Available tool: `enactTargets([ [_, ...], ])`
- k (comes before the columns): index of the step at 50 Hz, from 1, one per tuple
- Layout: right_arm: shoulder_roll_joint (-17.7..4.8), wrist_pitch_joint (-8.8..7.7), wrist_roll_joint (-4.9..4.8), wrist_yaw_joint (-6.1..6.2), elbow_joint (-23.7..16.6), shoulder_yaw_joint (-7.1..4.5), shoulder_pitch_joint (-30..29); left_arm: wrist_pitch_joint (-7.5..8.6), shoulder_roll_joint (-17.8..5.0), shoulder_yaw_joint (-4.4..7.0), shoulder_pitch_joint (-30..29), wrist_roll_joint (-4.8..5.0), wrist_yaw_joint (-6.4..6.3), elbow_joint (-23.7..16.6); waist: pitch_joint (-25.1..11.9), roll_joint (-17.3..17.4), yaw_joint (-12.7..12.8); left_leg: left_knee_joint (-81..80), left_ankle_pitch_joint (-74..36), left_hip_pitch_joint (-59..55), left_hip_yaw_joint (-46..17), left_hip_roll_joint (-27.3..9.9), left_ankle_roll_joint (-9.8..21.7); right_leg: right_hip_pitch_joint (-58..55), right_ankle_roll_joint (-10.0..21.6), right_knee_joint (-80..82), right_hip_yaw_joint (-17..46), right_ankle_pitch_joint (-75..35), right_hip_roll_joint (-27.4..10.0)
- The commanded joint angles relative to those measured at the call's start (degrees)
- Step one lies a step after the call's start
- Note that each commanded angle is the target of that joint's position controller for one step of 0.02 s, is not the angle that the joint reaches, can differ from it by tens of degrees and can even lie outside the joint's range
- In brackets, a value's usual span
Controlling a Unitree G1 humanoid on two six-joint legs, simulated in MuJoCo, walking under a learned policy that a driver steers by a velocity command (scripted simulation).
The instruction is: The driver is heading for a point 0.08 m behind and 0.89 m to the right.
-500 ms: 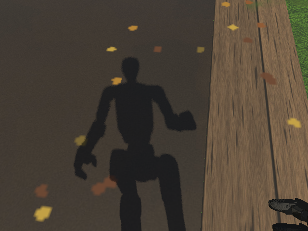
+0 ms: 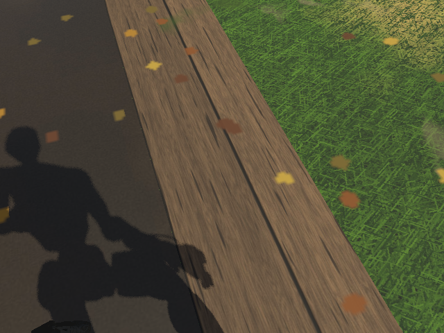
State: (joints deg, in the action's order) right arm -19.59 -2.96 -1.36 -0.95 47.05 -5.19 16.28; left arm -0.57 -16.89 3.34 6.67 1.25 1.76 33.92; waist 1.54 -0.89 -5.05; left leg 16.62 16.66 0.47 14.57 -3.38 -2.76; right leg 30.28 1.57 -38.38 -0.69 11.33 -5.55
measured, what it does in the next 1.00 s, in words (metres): walks ahead, turning right: right foot, then left foot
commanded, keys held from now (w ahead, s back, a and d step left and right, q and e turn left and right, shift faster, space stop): e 0.54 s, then no key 0.46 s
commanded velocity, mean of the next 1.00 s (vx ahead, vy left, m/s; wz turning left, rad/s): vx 0.11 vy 0.00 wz -0.45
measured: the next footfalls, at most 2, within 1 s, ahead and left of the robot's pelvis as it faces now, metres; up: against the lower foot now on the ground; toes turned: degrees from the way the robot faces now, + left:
right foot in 0.04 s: +0.15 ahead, -0.13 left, +0.00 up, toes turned -5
left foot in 0.52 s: +0.35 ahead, +0.03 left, +0.00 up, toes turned -23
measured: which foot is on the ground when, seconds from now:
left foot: down 0.00-0.04, up 0.06-0.50, down 0.52-1.00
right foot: up 0.00-0.02, down 0.04-0.52, up 0.54-0.86, down 0.88-1.00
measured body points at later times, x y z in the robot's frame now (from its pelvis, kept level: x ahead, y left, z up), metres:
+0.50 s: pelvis +0.19 -0.03 -0.01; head +0.22 -0.06 +0.44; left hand +0.39 +0.22 -0.09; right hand +0.31 -0.34 -0.10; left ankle +0.31 +0.05 -0.73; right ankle +0.11 -0.12 -0.74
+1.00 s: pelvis +0.22 -0.07 +0.00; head +0.22 -0.09 +0.45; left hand +0.46 +0.11 -0.10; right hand +0.21 -0.35 -0.13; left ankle +0.31 +0.05 -0.74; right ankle +0.16 -0.17 -0.74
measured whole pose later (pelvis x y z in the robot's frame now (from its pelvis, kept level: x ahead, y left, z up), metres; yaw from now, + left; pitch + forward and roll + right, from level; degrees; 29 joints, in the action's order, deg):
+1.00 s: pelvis +0.22 -0.07 +0.00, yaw -25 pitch -1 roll +0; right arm -15.6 0.2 1.3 -0.1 46.5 -1.4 10.3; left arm -1.9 -13.9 1.5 11.2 -1.7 -0.5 41.5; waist 2.2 1.8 -2.2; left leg 27.2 11.1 14.9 0.9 -2.5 -2.3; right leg 11.7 0.3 -29.4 3.0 16.6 1.0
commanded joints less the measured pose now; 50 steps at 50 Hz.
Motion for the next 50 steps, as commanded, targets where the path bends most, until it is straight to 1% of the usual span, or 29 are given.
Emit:
enactTargets([
  [1,-11.15,0.47,-1.23,0.16,-3.19,-2.58,-4.31,0.53,-6.45,2.59,1.66,-0.56,0.30,-4.04,-0.84,5.75,5.87,5.51,-28.12,0.61,-4.30,-13.44,8.81,-7.90,3.27,6.83,-4.98,1.71,4.52],
  [2,-9.24,0.67,-1.08,0.32,-3.28,-1.95,-3.51,0.29,-10.14,4.70,10.54,-0.67,-0.24,-1.21,-6.09,3.33,9.86,19.75,-37.18,5.08,-0.83,-9.84,6.43,-21.74,5.30,9.84,-5.86,-1.76,8.27],
  [3,-5.54,0.47,1.58,0.52,-5.10,-0.41,-2.82,-0.15,-16.54,6.71,18.99,-0.22,-1.40,0.15,-10.96,-6.99,12.20,39.90,-15.31,20.47,0.14,-5.84,1.97,-37.55,9.55,10.87,10.10,-13.84,-1.97],
  [4,-0.48,-0.70,3.39,0.61,-8.81,1.46,-1.25,0.60,-21.94,6.80,15.84,-0.89,-1.42,-2.30,-16.70,-18.79,6.94,56.16,21.38,41.28,-7.81,4.29,-1.52,-47.81,20.77,16.50,39.70,-15.92,-14.72],
  [5,-6.46,-1.49,1.19,0.31,-8.06,0.26,-5.97,1.81,-15.73,5.10,14.88,-0.76,-0.53,-3.45,-17.35,-7.71,10.78,60.53,19.35,44.76,-16.69,1.94,-1.02,-46.23,20.32,18.09,36.54,-21.14,-15.10],
  [6,-7.20,-1.80,-0.09,0.18,-8.84,0.04,-7.76,2.59,-12.85,4.10,13.21,-0.73,-0.37,-2.93,-12.32,-6.46,9.48,58.74,14.50,46.00,-16.29,0.14,0.10,-41.91,18.31,16.88,27.81,-27.70,-13.01],
  [7,-6.72,-1.72,0.78,0.59,-7.69,0.07,-7.07,2.72,-11.16,3.74,10.92,-0.06,-0.51,-2.67,-9.49,-2.51,7.59,54.73,10.29,44.02,-16.73,-2.23,0.35,-36.27,15.40,16.23,22.10,-28.58,-9.86],
  [8,-6.84,-1.43,1.79,1.02,-7.43,-0.11,-7.20,2.42,-10.32,3.50,7.92,0.14,-0.86,-3.09,-7.43,-2.46,6.13,50.72,7.28,41.18,-17.08,-3.16,0.16,-30.46,13.89,17.04,19.38,-28.76,-8.06],
  [11,-5.34,0.16,2.10,1.26,-6.66,0.06,-5.31,2.32,-11.09,3.37,3.70,-1.62,-2.02,-3.82,-7.62,-3.49,2.85,46.54,1.47,33.73,-16.31,-0.94,-1.30,-21.43,14.10,19.02,15.57,-37.46,-5.72],
  [16,-2.51,0.94,2.06,1.31,-8.20,1.21,-11.16,1.06,-11.34,3.55,5.47,-0.28,-3.77,-1.40,-7.79,-4.76,4.66,30.67,-7.06,31.56,-17.21,2.54,-2.66,-20.63,11.54,16.65,14.33,-34.65,-2.60],
  [21,-3.36,0.87,1.61,0.41,-9.79,0.96,-15.56,-0.41,-11.15,3.49,6.34,-0.26,-4.15,-0.38,-6.81,-5.69,6.23,21.01,-6.89,28.33,-18.99,4.99,-1.79,-21.62,10.01,12.54,20.72,-28.60,-2.79],
  [24,-4.34,0.10,1.62,0.20,-9.74,0.15,-13.14,-0.70,-10.31,3.14,3.83,-0.12,-4.17,-0.98,-6.16,-7.46,4.16,11.78,-8.72,22.21,-18.89,5.59,0.32,-22.06,7.82,8.80,25.35,-22.29,-0.83],
  [25,-4.83,-0.35,2.00,0.43,-9.56,-0.14,-11.35,-0.63,-9.47,2.84,2.90,-0.08,-4.18,-1.38,-6.50,-6.80,2.82,6.08,-17.36,16.49,-18.96,3.98,1.85,-20.33,5.89,5.94,24.96,-18.68,1.56],
  [26,-8.56,-0.48,2.97,1.04,-9.96,-0.96,-8.86,-0.33,-6.56,1.97,4.07,-1.11,-4.14,-2.34,-11.06,-0.16,3.18,6.55,-33.49,5.73,-26.66,-6.01,5.65,-15.48,2.94,-3.44,20.70,-8.03,5.78],
  [27,-10.95,0.33,4.47,1.30,-9.45,-1.36,-7.90,-0.25,-4.59,1.44,10.92,-1.02,-4.34,-2.35,-13.52,14.89,6.75,6.43,-49.99,-5.10,-42.88,-19.05,17.23,-1.59,-1.29,-15.81,12.96,27.20,14.50],
  [28,-7.65,0.73,2.88,1.21,-9.02,-0.85,-6.18,-0.27,-9.94,2.62,14.04,-1.37,-4.20,-0.64,-14.96,14.29,6.42,5.53,-45.32,-4.39,-49.51,-22.94,21.59,1.37,-4.04,-26.51,12.20,31.13,11.29],
  [29,-4.71,0.85,2.29,1.32,-9.81,0.08,-7.62,-0.79,-12.59,3.66,11.88,-0.62,-4.20,0.56,-11.38,9.69,5.42,6.17,-41.05,-1.52,-42.53,-19.48,20.07,2.53,-5.32,-31.91,11.92,27.24,9.71],
  [30,-3.56,1.20,2.30,1.39,-9.96,0.43,-9.14,-1.52,-11.94,3.75,10.10,-0.38,-4.50,1.25,-9.40,6.93,5.49,6.01,-35.95,1.09,-36.47,-15.53,17.62,3.03,-6.15,-33.45,10.62,23.88,8.93],
  [31,-3.16,1.59,1.85,1.54,-10.03,0.64,-10.58,-2.17,-11.09,3.62,8.66,-0.46,-4.73,1.05,-7.36,6.70,5.34,4.93,-31.27,3.98,-33.47,-13.67,16.60,3.13,-6.67,-33.14,10.46,21.41,8.34],
  [34,-3.63,2.44,2.22,1.83,-9.46,0.73,-12.15,-2.58,-6.18,2.11,7.31,-0.29,-4.45,0.69,-5.83,9.18,5.95,2.10,-26.82,9.19,-25.79,-9.09,15.30,-2.89,-7.01,-23.01,6.32,17.44,7.87],
  [37,-4.62,2.77,1.90,1.77,-8.65,0.41,-11.73,-2.05,-4.27,0.98,5.47,-0.96,-4.11,0.64,-8.03,11.09,4.65,2.38,-27.94,8.18,-23.85,-9.48,15.93,-9.21,-6.47,-9.92,4.25,15.33,6.22],
  [39,-5.69,3.04,1.37,1.61,-7.85,0.18,-10.72,-1.94,-4.77,0.92,4.98,-0.89,-3.64,1.11,-8.45,11.88,3.81,2.48,-25.11,7.95,-24.44,-10.25,16.24,-12.60,-5.78,-2.96,3.23,11.88,5.77],
  [42,-5.35,3.38,0.51,1.35,-6.91,0.77,-11.01,-1.85,-4.79,1.07,7.63,-1.16,-2.82,3.44,-7.02,10.39,5.80,4.15,-15.37,12.52,-23.53,-8.95,13.65,-21.63,-3.03,13.25,0.86,0.28,6.73],
  [43,-4.13,3.11,0.41,1.12,-5.75,1.31,-8.51,-1.87,-5.72,1.16,6.91,-1.59,-2.78,3.23,-6.33,8.83,5.56,4.65,-10.50,15.81,-22.79,-7.66,10.40,-25.72,-1.29,17.46,2.79,-3.08,5.69],
  [44,-2.28,2.54,1.62,0.62,-5.67,2.11,-7.28,-1.92,-8.67,1.53,6.79,-2.25,-3.15,2.47,-6.94,2.53,4.47,9.05,-4.30,19.83,-19.90,-4.94,6.01,-29.54,1.37,18.58,10.83,-8.52,-1.24],
  [45,0.94,1.93,2.68,0.32,-6.04,2.92,-5.35,-2.03,-10.20,1.61,3.04,-2.69,-3.19,2.56,-6.41,-8.91,0.61,10.47,2.28,17.98,-13.22,0.83,1.87,-22.26,5.66,18.42,15.46,-4.22,-6.13],
  [46,-0.47,1.94,3.26,0.61,-5.69,2.85,-8.41,-1.49,-5.95,0.62,0.90,-2.93,-2.67,2.06,-4.74,-7.95,2.84,10.23,-0.37,12.88,-13.98,0.78,0.31,-16.26,6.28,19.95,14.96,6.29,-4.45],
  [47,-1.59,1.99,3.11,0.65,-5.56,2.56,-10.05,-0.94,-3.82,-0.07,0.68,-3.45,-2.43,2.56,-3.06,-6.62,3.20,9.42,-3.70,11.77,-14.05,0.85,0.02,-14.64,4.33,20.52,13.32,10.93,-1.97],
  [50,-2.76,2.43,2.73,1.31,-3.83,2.28,-8.20,0.48,-4.90,-0.14,2.17,-2.98,-2.28,4.33,0.01,-6.14,3.23,8.52,-7.20,10.95,-14.77,0.06,0.26,-13.57,1.77,20.03,11.66,7.29,0.06],
])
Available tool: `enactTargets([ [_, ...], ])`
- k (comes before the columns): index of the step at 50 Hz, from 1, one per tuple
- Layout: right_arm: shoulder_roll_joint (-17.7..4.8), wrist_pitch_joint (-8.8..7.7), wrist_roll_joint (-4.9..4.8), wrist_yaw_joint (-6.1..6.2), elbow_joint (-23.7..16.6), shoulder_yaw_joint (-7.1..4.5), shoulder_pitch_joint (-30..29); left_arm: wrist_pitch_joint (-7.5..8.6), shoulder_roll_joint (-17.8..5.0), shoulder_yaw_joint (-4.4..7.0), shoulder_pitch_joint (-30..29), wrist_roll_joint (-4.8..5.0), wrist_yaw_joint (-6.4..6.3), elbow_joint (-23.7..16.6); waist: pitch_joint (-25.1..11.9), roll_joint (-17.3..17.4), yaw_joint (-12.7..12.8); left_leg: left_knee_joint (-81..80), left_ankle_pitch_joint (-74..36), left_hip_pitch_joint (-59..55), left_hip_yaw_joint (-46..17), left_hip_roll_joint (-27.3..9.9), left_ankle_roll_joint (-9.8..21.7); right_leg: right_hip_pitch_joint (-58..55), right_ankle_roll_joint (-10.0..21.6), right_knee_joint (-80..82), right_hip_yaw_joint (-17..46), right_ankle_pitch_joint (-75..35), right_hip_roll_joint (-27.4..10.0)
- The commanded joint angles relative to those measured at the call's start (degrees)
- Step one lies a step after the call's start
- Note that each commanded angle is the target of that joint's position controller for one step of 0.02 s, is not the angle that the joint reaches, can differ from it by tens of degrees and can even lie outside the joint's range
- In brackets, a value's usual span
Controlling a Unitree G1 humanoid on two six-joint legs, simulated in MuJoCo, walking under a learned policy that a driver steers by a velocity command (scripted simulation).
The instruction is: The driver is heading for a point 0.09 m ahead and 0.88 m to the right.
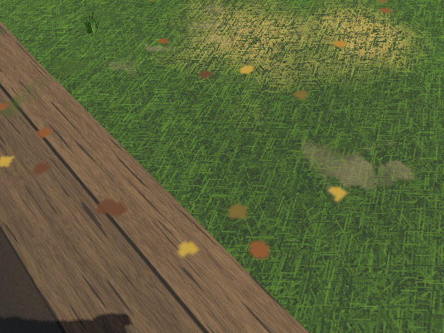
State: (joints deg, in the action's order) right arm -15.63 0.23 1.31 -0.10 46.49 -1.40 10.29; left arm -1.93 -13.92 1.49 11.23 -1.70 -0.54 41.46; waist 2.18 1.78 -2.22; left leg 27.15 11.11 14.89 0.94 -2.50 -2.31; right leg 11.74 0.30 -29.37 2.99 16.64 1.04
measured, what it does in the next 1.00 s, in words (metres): walks ahead, turning right: right foot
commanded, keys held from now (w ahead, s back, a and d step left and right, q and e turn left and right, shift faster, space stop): no key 0.04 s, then e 0.26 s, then w+e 0.70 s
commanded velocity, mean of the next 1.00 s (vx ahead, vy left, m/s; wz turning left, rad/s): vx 0.24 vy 0.00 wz -0.46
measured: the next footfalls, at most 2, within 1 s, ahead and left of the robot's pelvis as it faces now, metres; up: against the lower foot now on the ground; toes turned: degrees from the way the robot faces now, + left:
right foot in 0.68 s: +0.11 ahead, -0.16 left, +0.00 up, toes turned -22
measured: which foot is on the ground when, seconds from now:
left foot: down 0.00-0.68, up 0.70-1.00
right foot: down 0.00-0.32, up 0.34-0.66, down 0.68-1.00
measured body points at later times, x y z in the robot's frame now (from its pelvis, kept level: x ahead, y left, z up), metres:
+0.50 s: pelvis +0.04 +0.01 +0.00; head +0.05 +0.00 +0.45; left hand +0.24 +0.26 -0.09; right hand +0.07 -0.29 -0.11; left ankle +0.03 +0.15 -0.74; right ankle +0.01 -0.11 -0.67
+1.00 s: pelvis +0.21 -0.11 +0.01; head +0.22 -0.15 +0.46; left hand +0.35 +0.13 -0.09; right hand +0.30 -0.43 -0.08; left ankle +0.46 -0.05 -0.68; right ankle +0.08 -0.15 -0.74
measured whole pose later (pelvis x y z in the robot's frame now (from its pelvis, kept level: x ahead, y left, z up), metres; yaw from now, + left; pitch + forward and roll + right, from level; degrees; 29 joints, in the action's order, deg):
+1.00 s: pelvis +0.21 -0.11 +0.01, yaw -28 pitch +2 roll +1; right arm -16.9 -5.3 -0.1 -2.3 40.6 -3.1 0.7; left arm 3.0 -14.9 3.1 24.6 1.4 -1.3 41.5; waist 1.7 3.0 4.0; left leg 34.9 -2.8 37.8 -3.4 -2.5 -2.6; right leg 1.7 3.8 -17.0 5.9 17.0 3.7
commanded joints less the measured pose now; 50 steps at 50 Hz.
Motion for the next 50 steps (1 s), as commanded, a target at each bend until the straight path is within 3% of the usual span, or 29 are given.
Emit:
enactTargets([
  [1,-6.66,-0.86,-0.10,0.52,-2.71,-1.49,-1.76,2.05,-7.69,1.63,-1.40,0.21,-0.08,-2.53,-0.61,-7.90,0.51,-2.28,-2.17,-3.68,-1.15,-0.91,-0.09,4.37,2.76,10.36,7.41,0.11,-6.12],
  [2,-6.54,-0.99,-0.18,0.59,-2.12,-1.47,-1.36,2.15,-7.54,1.58,-0.85,0.39,-0.21,-2.05,-0.77,-7.01,0.65,-2.42,-2.74,-3.70,-1.09,-0.97,-0.10,3.58,2.69,9.70,7.02,-1.67,-5.84],
  [4,-7.40,-1.17,-0.25,1.14,-1.79,-1.89,-1.92,2.00,-9.40,2.12,-1.22,1.05,-0.45,-2.26,-0.28,-6.15,0.95,-1.25,-3.10,-3.46,-0.13,-0.57,-0.51,3.54,3.77,8.98,8.59,-7.09,-6.04],
  [9,-7.71,-0.78,-0.77,2.50,-3.02,-2.83,-3.24,1.18,-12.38,3.89,-0.55,2.00,-0.94,-3.56,-2.03,-7.05,2.53,4.75,-2.76,0.59,1.64,1.05,-0.98,0.60,8.66,6.61,15.02,-20.52,-8.00],
  [12,-6.99,-0.62,-0.83,2.17,-4.27,-3.16,-2.90,0.85,-12.62,4.48,-1.09,2.28,-1.23,-4.47,-3.99,-8.61,2.15,7.46,0.84,2.94,1.12,1.79,-0.35,-0.87,10.61,4.77,18.01,-24.68,-8.50],
  [14,-7.74,-0.83,-0.77,1.69,-4.45,-3.61,-1.60,0.67,-12.41,4.70,-2.52,2.54,-1.34,-5.54,-5.30,-7.08,1.27,5.80,-2.82,0.05,0.46,1.41,0.61,1.26,9.53,2.38,17.64,-25.17,-6.89],
  [15,-8.84,-0.96,-0.75,1.54,-4.32,-4.06,-0.30,0.57,-12.01,4.73,-3.28,2.64,-1.43,-6.20,-6.38,-5.17,0.64,4.03,-8.48,-3.92,-0.26,-0.01,1.41,4.14,7.83,0.12,15.94,-23.99,-5.20],
  [16,-10.52,-0.94,-0.60,1.47,-3.53,-4.75,2.90,0.48,-10.76,4.55,-2.81,2.99,-1.56,-6.62,-9.03,-0.30,-0.27,1.94,-6.74,-11.49,-2.52,-3.53,3.53,10.48,5.35,-3.92,12.22,-14.57,-2.38],
  [17,-11.67,-0.63,-0.59,1.58,-2.34,-5.22,8.07,0.40,-8.10,3.87,-3.63,3.31,-1.61,-7.04,-10.26,7.06,-2.93,-3.30,0.26,-19.12,-9.02,-10.57,7.91,19.77,1.96,-13.21,5.01,0.12,2.04],
  [18,-12.90,-0.59,-0.80,1.86,-1.60,-5.33,10.45,0.63,-7.25,3.58,-5.10,3.19,-1.17,-8.66,-8.68,16.15,-4.22,-11.78,5.65,-21.23,-23.71,-22.19,15.66,29.02,0.19,-25.79,0.09,20.00,3.67],
  [19,-11.63,-0.99,-0.70,2.29,-2.55,-4.61,9.03,1.20,-9.81,4.43,-5.17,2.66,-0.61,-8.91,-6.11,10.00,-3.32,-14.49,13.87,-18.66,-26.92,-25.52,17.78,32.70,-0.16,-35.69,2.47,19.50,-1.79],
  [20,-11.16,-1.43,-0.86,2.81,-3.49,-4.48,5.68,1.32,-10.27,4.83,-4.95,3.08,-0.09,-8.63,-3.25,6.04,-1.55,-15.59,19.20,-15.13,-23.54,-23.69,15.93,32.93,-0.06,-37.89,2.87,15.36,-3.80],
  [22,-11.65,-2.10,-1.56,3.28,-4.40,-4.65,0.71,0.93,-9.12,4.63,-4.42,3.13,0.30,-8.27,1.09,6.62,-0.07,-18.43,19.76,-11.06,-14.48,-19.42,11.69,31.65,-0.97,-33.81,0.89,9.06,-5.66],
  [24,-12.13,-2.35,-1.13,3.19,-4.44,-4.90,0.62,0.87,-7.83,4.25,-4.27,2.75,0.93,-8.44,1.13,6.77,-0.03,-19.64,15.45,-7.13,-6.26,-16.39,10.13,25.63,-1.70,-29.63,-2.48,4.97,-5.79],
  [27,-12.91,-2.96,-1.93,2.11,-4.38,-5.50,0.23,1.26,-5.89,3.47,-4.42,2.55,2.05,-9.09,0.11,5.80,0.50,-18.93,9.69,-4.04,2.10,-14.53,9.42,15.94,-0.71,-18.13,-4.63,2.35,-6.01],
  [29,-13.80,-3.09,-2.57,1.10,-3.76,-5.98,1.27,1.34,-6.55,3.59,-3.91,2.72,2.41,-9.25,-0.20,5.39,0.62,-17.71,10.36,-4.71,3.17,-15.74,10.04,12.67,0.28,-13.60,-6.38,3.06,-5.35],
  [31,-13.82,-2.67,-3.44,0.26,-3.28,-6.13,0.71,1.17,-7.23,3.97,-0.83,2.94,2.41,-8.31,0.08,4.12,2.76,-14.70,13.81,-3.15,4.45,-16.88,9.57,7.36,2.07,-7.80,-8.98,0.57,-4.10],
  [32,-12.71,-2.50,-3.35,0.03,-3.10,-5.82,0.73,1.08,-8.06,4.57,2.70,2.93,2.18,-6.76,-0.58,2.65,4.41,-10.12,12.95,-0.42,6.18,-15.87,8.71,1.40,3.23,-5.76,-10.90,0.06,-1.95],
  [33,-10.08,-2.47,-2.57,-0.23,-2.92,-4.88,1.50,1.03,-10.89,6.24,9.49,3.29,1.64,-4.52,-3.28,-0.71,7.32,0.90,7.41,3.06,9.36,-13.11,7.12,-7.65,5.20,-4.31,-10.99,1.28,0.64],
  [34,-5.89,-2.66,-0.82,-0.40,-4.51,-3.33,-0.43,1.13,-16.45,8.33,18.91,3.83,0.82,-2.49,-4.37,-13.43,11.38,24.76,10.43,13.68,13.75,-7.76,2.97,-16.78,9.75,3.74,4.19,5.08,-6.58],
  [35,-3.50,-4.04,-0.95,0.09,-10.35,-2.44,-3.81,2.75,-23.08,8.66,18.06,3.15,1.06,-5.03,-6.89,-23.80,8.45,43.37,24.39,34.61,4.44,2.96,0.23,-22.73,21.30,17.35,41.47,22.36,-19.13],
  [36,-9.21,-5.67,-3.72,-0.19,-10.67,-3.61,-6.80,4.72,-17.34,6.91,15.74,3.05,1.90,-5.60,-5.36,-11.93,9.46,49.07,20.77,40.39,-3.69,0.33,1.76,-21.33,22.39,21.75,43.98,26.55,-22.60],
  [37,-9.81,-6.89,-4.60,-0.70,-10.43,-3.78,-6.23,5.84,-14.06,5.57,13.91,2.73,1.91,-5.45,-2.42,-11.92,7.24,47.56,15.33,40.46,-4.62,-1.93,3.77,-18.43,20.15,20.30,37.95,21.70,-21.52],
  [39,-9.64,-7.62,-1.56,-0.72,-7.53,-4.07,-3.28,5.93,-9.84,4.10,7.72,2.51,1.59,-6.35,0.02,-6.32,3.57,38.75,5.90,33.84,-5.11,-5.19,4.00,-11.09,15.32,18.17,24.48,7.29,-15.73],
  [40,-9.59,-7.42,-1.14,-1.09,-7.28,-4.20,-2.76,5.81,-9.96,3.90,6.24,1.96,1.15,-7.09,-0.20,-7.92,2.32,35.85,2.97,30.02,-5.02,-5.28,3.42,-8.14,14.65,18.68,21.06,2.35,-14.07],
  [41,-9.10,-7.13,-0.90,-1.35,-7.04,-4.15,-3.00,5.96,-10.22,3.98,5.99,1.80,0.75,-7.34,-0.56,-7.01,2.20,33.54,0.06,28.52,-3.99,-4.35,2.54,-7.35,14.56,19.35,18.58,-3.25,-12.95],
  [44,-6.30,-6.32,-0.65,-1.38,-8.19,-3.29,-7.58,6.12,-11.42,4.41,8.58,2.49,-0.47,-6.03,0.08,-4.03,2.99,21.34,-7.73,26.94,-2.90,-1.68,-0.01,-6.14,13.74,19.36,12.70,-13.09,-10.63],
  [47,-3.98,-6.38,-1.25,-1.97,-10.11,-2.25,-14.20,5.84,-11.91,4.71,11.59,2.95,-1.22,-4.13,1.26,-5.88,5.26,8.95,-15.04,22.04,-1.95,1.39,-0.94,-3.40,12.03,18.80,9.96,-13.74,-8.61],
  [50,-4.43,-6.66,-1.89,-2.60,-11.85,-2.20,-18.09,5.59,-12.12,5.00,14.10,3.57,-1.39,-2.18,2.28,-6.32,6.39,3.62,-17.46,19.33,-3.17,2.24,-0.24,-3.87,11.23,17.30,12.21,-12.71,-9.87],
])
